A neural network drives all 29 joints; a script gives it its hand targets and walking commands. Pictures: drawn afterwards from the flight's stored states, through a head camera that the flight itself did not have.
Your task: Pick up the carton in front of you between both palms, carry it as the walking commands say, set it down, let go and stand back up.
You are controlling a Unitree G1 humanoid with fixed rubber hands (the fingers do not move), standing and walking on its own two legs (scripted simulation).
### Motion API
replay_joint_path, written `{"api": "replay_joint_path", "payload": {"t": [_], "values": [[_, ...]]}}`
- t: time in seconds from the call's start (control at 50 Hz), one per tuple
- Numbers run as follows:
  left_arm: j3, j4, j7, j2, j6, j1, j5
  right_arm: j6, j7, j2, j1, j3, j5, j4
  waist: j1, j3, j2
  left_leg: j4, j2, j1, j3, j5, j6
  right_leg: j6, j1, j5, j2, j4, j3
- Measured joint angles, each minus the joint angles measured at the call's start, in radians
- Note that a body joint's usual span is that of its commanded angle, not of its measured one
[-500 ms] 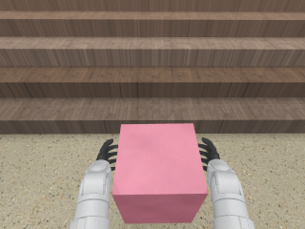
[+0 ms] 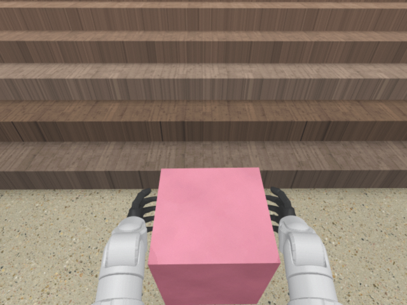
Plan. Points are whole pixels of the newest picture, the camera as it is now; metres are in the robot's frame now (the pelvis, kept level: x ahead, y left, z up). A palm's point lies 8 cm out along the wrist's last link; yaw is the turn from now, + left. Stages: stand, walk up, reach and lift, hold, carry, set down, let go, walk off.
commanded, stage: hold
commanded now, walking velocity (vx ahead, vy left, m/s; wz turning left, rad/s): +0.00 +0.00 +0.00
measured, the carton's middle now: (210, 238) +0.29 +0.00 -0.02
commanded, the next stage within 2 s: carry in 1.04 s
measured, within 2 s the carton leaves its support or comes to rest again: neither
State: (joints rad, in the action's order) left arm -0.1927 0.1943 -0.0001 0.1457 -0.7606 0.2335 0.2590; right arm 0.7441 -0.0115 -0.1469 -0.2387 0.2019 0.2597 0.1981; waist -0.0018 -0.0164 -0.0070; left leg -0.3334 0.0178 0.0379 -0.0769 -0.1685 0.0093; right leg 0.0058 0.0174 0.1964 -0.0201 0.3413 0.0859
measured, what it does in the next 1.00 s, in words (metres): stands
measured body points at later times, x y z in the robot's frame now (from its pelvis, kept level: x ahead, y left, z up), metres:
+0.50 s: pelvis -0.01 +0.00 +0.00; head -0.05 +0.01 +0.45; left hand +0.29 +0.15 +0.04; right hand +0.29 -0.15 +0.04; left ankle +0.02 +0.13 -0.75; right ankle +0.00 -0.13 -0.75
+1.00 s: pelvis +0.00 +0.00 +0.00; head -0.04 +0.00 +0.45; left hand +0.29 +0.15 +0.04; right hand +0.29 -0.15 +0.04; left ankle +0.02 +0.13 -0.75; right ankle +0.00 -0.13 -0.75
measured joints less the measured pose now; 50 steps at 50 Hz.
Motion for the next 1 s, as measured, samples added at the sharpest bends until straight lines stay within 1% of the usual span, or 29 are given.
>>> {"api": "replay_joint_path", "payload": {"t": [0.12,0.4,1.0], "values": [[-0.019,0.024,0.006,0.005,-0.015,0.024,0.013,0.015,-0.005,-0.005,-0.022,0.020,0.010,0.023,0.001,-0.015,0.001,-0.019,0.000,0.003,0.003,-0.003,-0.001,0.001,0.004,0.002,-0.001,0.019,0.002],[-0.060,0.052,0.009,0.016,-0.001,0.069,0.025,-0.001,-0.012,-0.017,-0.069,0.061,0.027,0.054,0.000,-0.026,0.000,-0.042,0.005,0.023,0.005,-0.005,-0.003,0.004,0.025,0.005,0.001,0.044,0.005],[-0.007,0.002,0.006,0.003,-0.018,0.013,0.012,0.017,-0.008,-0.002,-0.012,0.007,0.013,0.003,0.003,-0.016,0.001,-0.009,0.001,-0.001,0.004,-0.004,0.000,0.000,0.002,0.004,-0.001,0.013,0.005]]}}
